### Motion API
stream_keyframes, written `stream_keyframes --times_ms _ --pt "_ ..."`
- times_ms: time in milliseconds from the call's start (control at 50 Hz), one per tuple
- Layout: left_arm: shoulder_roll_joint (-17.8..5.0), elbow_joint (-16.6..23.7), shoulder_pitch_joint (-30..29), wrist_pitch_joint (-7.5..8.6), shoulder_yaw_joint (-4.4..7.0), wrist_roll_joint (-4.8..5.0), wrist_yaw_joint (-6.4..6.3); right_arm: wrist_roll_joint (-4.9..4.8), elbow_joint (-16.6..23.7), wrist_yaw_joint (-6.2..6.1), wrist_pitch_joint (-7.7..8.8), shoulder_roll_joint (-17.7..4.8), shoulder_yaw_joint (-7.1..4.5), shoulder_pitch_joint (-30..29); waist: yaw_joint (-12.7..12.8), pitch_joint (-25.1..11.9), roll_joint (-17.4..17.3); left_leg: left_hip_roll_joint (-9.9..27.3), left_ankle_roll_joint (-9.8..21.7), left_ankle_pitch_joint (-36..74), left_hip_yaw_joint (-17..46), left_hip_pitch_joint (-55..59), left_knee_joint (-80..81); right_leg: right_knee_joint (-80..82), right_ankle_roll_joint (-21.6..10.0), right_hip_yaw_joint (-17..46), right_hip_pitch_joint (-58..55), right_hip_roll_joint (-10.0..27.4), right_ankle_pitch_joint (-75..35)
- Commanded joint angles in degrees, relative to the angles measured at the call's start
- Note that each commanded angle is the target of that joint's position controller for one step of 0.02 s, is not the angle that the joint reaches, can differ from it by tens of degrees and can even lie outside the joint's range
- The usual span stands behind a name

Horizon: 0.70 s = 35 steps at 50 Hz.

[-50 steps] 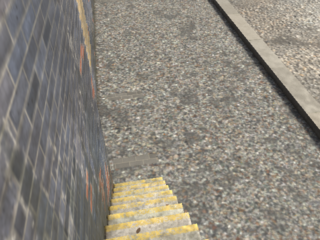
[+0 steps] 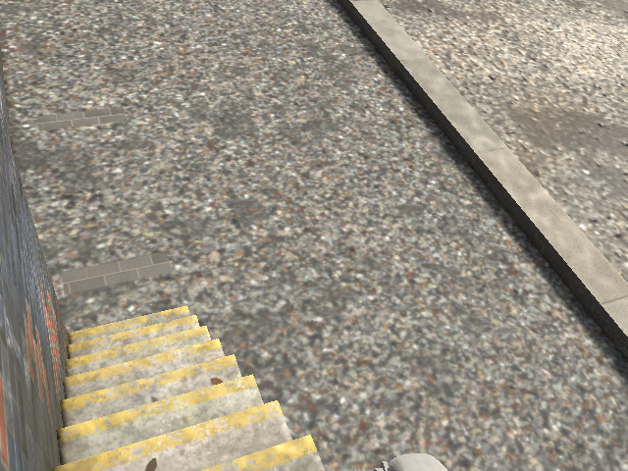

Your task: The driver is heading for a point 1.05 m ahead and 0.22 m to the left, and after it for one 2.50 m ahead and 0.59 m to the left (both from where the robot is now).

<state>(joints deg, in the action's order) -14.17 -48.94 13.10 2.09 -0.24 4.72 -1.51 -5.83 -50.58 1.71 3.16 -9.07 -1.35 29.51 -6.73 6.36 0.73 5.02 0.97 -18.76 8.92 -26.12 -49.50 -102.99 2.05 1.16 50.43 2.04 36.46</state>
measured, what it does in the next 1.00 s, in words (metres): goes down: right foot, then left foot 0.22 m lower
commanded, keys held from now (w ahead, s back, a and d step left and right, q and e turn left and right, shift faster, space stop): no key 0.16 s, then w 0.14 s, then no key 0.36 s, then w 0.34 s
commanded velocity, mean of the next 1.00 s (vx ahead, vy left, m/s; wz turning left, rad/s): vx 0.17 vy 0.00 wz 0.00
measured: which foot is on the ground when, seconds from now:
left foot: down 0.00-0.52, up 0.54-0.82, down 0.84-1.00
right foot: down 0.00-0.42, up 0.44-0.48, down 0.50-0.82, up 0.84-1.00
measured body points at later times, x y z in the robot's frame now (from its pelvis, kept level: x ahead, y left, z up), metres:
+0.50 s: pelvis +0.18 -0.07 +0.02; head +0.19 -0.07 +0.47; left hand +0.39 +0.12 -0.09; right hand +0.09 -0.32 -0.12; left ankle +0.09 +0.11 -0.70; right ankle +0.17 -0.20 -0.65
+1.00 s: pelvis +0.36 -0.03 -0.23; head +0.33 +0.00 +0.22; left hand +0.46 +0.22 -0.37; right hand +0.24 -0.27 -0.36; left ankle +0.30 +0.02 -0.92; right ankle +0.42 -0.17 -0.79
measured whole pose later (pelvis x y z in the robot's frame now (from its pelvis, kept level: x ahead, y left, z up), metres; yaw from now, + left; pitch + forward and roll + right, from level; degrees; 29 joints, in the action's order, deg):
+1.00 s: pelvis +0.36 -0.03 -0.23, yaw -1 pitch -3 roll -1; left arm -13.1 -55.8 10.7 -0.9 0.5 -4.5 -3.0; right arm -1.8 -65.6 -0.6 3.4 -11.0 -0.6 31.4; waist -0.7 -1.3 2.3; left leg -7.1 7.5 -32.2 -0.2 -12.9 -46.7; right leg -88.1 -2.3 2.9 46.1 -2.3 17.2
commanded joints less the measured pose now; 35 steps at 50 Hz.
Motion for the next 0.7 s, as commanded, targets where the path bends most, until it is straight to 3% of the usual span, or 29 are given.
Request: stream_keyframes --times_ms 20,40,60,80,120,160,180,200,220,260,280,300,340,380,400,420,440,460,480,500,520,540,560,600,620,640,660,680,700 --pt "7.8 12.6 4.1 -2.23 -3.47 -6.35 -2.21 1.31 8.3 -2.89 -1.46 -25.6 -2.84 -13.7 12.0 1.0 -45.7 11.7 2.2 -9.1 21.0 -8.1 36.3 -6.2 2.0 4.4 10.6 -7.5 -8.1" --pt "2.8 9.7 -5.2 -3.87 -1.53 -7.91 -3.48 1.31 8.5 -3.59 -0.7 -14.4 0.51 -18.3 7.5 -0.2 -37.8 9.1 5.1 -22.4 18.2 -15.7 36.8 -6.6 3.6 2.7 1.8 -7.1 -16.4" --pt "-0.7 7.7 -6.1 -5.1 0.33 -7.57 -3.52 2.2 6.4 -4.06 -0.39 -12.0 2.01 -14.3 7.4 -1.0 -32.0 11.1 7.4 -19.7 22.0 -10.5 31.0 -5.7 3.1 6.3 6.4 -7.7 -19.9" --pt "-4.6 6.0 -7.3 -5.14 1.88 -6.15 -2.92 3.24 3.1 -4.54 0.4 -12.6 2.21 -6.9 4.5 -1.8 -28.7 11.7 7.8 -2.8 23.7 0.6 27.7 -6.8 2.3 4.6 9.2 -6.2 -7.0" --pt "-2.2 4.7 -10.6 -5.4 1.25 -4.95 -2.09 4.58 0.9 -4.71 0.68 -11.7 2.24 -1.7 1.8 -3.4 -19.2 10.3 12.9 18.9 16.5 10.0 14.5 -2.0 2.0 4.3 11.9 -4.6 3.3" --pt "-2.1 5.7 -16.2 -4.76 1.29 -4.61 -1.27 5.57 -2.0 -4.7 -0.24 -12.1 1.46 5.0 -3.0 -2.4 -14.5 8.3 14.2 34.8 13.6 16.2 8.6 -0.7 1.1 3.4 14.5 -4.2 11.4" --pt "-1.7 5.3 -17.0 -5.63 0.97 -5.61 -1.01 5.9 -1.3 -5.09 -0.54 -9.5 1.99 3.0 -1.7 -3.3 -3.2 8.1 13.6 23.9 16.1 14.9 6.3 8.9 2.1 6.6 12.2 -3.0 -9.0" --pt "1.4 3.9 -16.4 -6.33 0.43 -5.13 -0.81 5.35 -0.9 -5.17 -0.8 -6.9 3.05 0.4 0.3 -4.2 -1.6 8.3 12.9 13.0 15.0 9.9 6.3 13.5 2.2 6.9 8.8 -3.0 -16.9" --pt "2.3 3.8 -18.2 -7.01 0.49 -5.29 -0.78 5.36 -1.2 -5.02 -0.92 -5.7 3.91 0.9 -0.3 -2.7 -0.2 6.3 11.3 3.8 12.6 8.1 6.7 15.2 2.4 6.2 8.1 -3.3 -18.8" --pt "3.9 3.9 -19.9 -7.75 -0.05 -5.97 -0.29 5.18 -1.4 -4.67 -0.09 -5.4 4.4 0.9 -0.3 -2.9 -2.1 5.6 10.3 -5.2 11.6 9.3 9.9 17.7 2.5 4.5 8.0 -3.7 -16.5" --pt "4.3 4.2 -19.9 -7.77 -0.25 -5.66 -0.29 5.37 -2.5 -4.96 0.02 -5.7 3.99 1.6 -0.1 -2.1 -4.4 5.7 10.3 -5.6 10.6 11.9 11.1 20.0 1.9 4.5 10.2 -3.0 -15.3" --pt "2.9 4.3 -21.4 -7.2 0.26 -5.36 -0.28 4.71 -3.6 -5.33 1.07 -6.0 3.2 2.5 -0.4 0.4 -4.3 4.6 8.7 -2.1 7.1 11.4 11.1 26.0 2.2 3.8 9.8 -2.6 -13.4" --pt "1.2 4.9 -23.0 -5.59 0.65 -5.83 0.66 4.41 -4.2 -5.17 2.15 -7.5 2.73 3.5 -1.5 1.3 -1.6 4.6 6.8 5.4 3.3 13.8 11.0 32.7 2.3 1.7 9.0 -3.3 -9.8" --pt "0.1 4.6 -23.4 -4.79 1.26 -5.62 0.82 3.91 -5.9 -5.26 1.63 -7.8 2.5 5.6 -2.2 1.3 -0.5 3.1 4.8 16.5 -1.3 18.0 9.0 38.8 2.6 0.4 7.6 -3.7 -7.2" --pt "-0.1 4.3 -24.9 -4.12 1.54 -5.17 0.98 5.08 -4.7 -5.04 1.02 -9.8 2.3 2.6 -1.7 0.1 1.9 3.8 3.9 16.1 -1.8 19.5 9.5 42.2 3.6 -0.3 5.1 -4.7 -9.6" --pt "0.9 4.0 -23.6 -3.89 1.43 -5.16 0.63 4.92 -3.8 -5.26 0.89 -9.4 2.67 -0.2 -0.5 -0.9 2.2 4.1 3.7 17.9 -2.4 19.2 8.9 44.1 4.0 0.3 2.6 -4.8 -11.4" --pt "-1.1 4.9 -26.4 -3.43 1.5 -3.47 1.08 4.61 -2.9 -5.11 0.48 -9.5 1.75 -1.0 -1.3 1.0 9.5 -1.2 3.1 3.4 -8.2 16.3 11.2 66.4 3.4 -3.3 -5.1 -6.6 -24.2" --pt "1.7 3.8 -22.6 -3.65 1.83 -3.88 0.54 6.59 -3.1 -4.83 1.1 -11.4 2.57 -5.0 4.0 -3.2 6.2 2.8 0.4 12.4 -9.9 22.0 11.4 59.4 6.0 -1.5 -7.1 -7.7 -29.8" --pt "1.7 4.5 -21.5 -2.9 0.73 -7.45 1.26 5.61 -5.3 -4.86 0.8 -16.8 -0.73 -3.2 1.6 0.9 -1.5 -0.8 2.7 13.1 -8.4 17.3 12.3 73.3 3.3 -6.9 -17.1 -8.4 -26.0" --pt "6.5 2.9 -13.4 -3.41 -0.27 -7.04 2.42 5.09 -6.4 -5.08 -0.72 -18.5 -1.46 -5.4 6.6 -2.3 -7.7 0.2 5.4 28.8 -8.3 11.1 11.3 81.3 1.5 -8.8 -35.5 -9.3 -29.0" --pt "0.6 -4.3 6.5 -2.96 1.24 -6.25 2.41 3.86 -5.8 -4.4 -0.52 -19.1 -2.63 -9.4 15.3 -9.6 -3.4 -1.1 4.4 23.2 -9.5 3.9 -1.8 74.9 -2.3 -2.5 -55.1 -3.8 -57.8" --pt "-5.7 -8.2 17.8 -2.16 2.54 -4.38 0.93 3.52 -2.9 -4.15 -0.2 -14.3 -2.13 -12.6 17.8 -14.1 13.3 -5.4 0.7 -20.8 -8.5 -20.3 -18.8 65.9 -8.7 12.7 -79.1 6.9 -87.9" --pt "-4.4 -8.4 18.6 -2.29 1.93 -3.35 0.3 4.27 -3.1 -4.73 0.45 -12.9 -1.6 -11.3 17.2 -14.1 10.5 -6.3 1.8 -23.5 0.8 -30.4 -21.4 62.8 -9.3 15.9 -83.0 11.1 -100.7" --pt "-4.3 -7.5 12.9 -2.58 1.3 -6.56 -0.66 3.82 -6.0 -3.98 1.35 -12.6 -2.69 -9.0 13.5 -12.0 1.5 -6.0 1.8 -12.1 4.7 -25.2 -14.2 66.8 -10.5 15.8 -71.5 12.7 -88.8" --pt "-2.3 -5.5 7.7 -2.77 0.47 -6.48 -0.85 3.47 -7.7 -3.65 0.31 -10.5 -2.47 -4.4 8.7 -15.4 1.7 -4.4 1.1 -5.3 4.7 -14.0 -7.1 67.7 -11.9 16.1 -62.8 14.4 -96.2" --pt "-5.1 -5.8 6.4 -1.39 1.74 -6.59 -0.6 4.6 -7.7 -3.97 -0.55 -11.8 -3.09 -4.2 7.8 -12.6 4.9 -6.1 0.8 5.4 -0.1 -12.2 -6.1 66.0 -13.6 11.1 -57.1 10.5 -88.3" --pt "-4.7 -7.9 9.4 -0.26 2.19 -6.06 -1.31 5.74 -6.2 -4.11 -0.87 -14.2 -4.16 -10.8 10.1 -11.0 8.0 -5.2 0.7 10.8 1.8 -20.1 -3.0 63.5 -12.5 12.5 -61.1 9.8 -68.5" --pt "-0.3 -7.5 7.8 0.39 1.61 -5.09 -2.04 5.85 -4.7 -3.32 -0.98 -14.3 -4.27 -14.1 9.1 -9.4 -0.2 -6.0 0.2 26.9 -1.9 -11.9 10.0 61.9 -11.5 6.8 -49.5 3.6 -53.5" --pt "2.8 -7.4 1.3 1.32 0.87 -4.52 -2.47 5.34 -3.7 -1.94 -0.75 -8.6 -2.62 -12.7 4.5 -10.3 -1.3 -5.9 -0.4 48.8 -4.0 7.5 19.0 57.3 -8.7 1.2 -33.4 -1.0 -31.7"
Keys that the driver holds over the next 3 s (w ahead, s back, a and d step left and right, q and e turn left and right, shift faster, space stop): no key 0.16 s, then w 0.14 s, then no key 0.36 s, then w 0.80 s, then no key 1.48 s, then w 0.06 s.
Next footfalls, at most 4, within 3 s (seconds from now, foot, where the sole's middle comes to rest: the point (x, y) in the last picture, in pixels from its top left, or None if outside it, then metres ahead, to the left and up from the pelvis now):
0.50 right None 0.18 -0.19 -0.74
0.84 left None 0.34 0.02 -0.96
1.14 right None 0.53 -0.16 -0.97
1.42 left None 0.40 0.06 -0.95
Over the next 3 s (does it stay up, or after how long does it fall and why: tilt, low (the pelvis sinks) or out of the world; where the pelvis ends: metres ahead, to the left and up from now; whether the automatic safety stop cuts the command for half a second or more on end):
stays up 0.59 0.22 -0.56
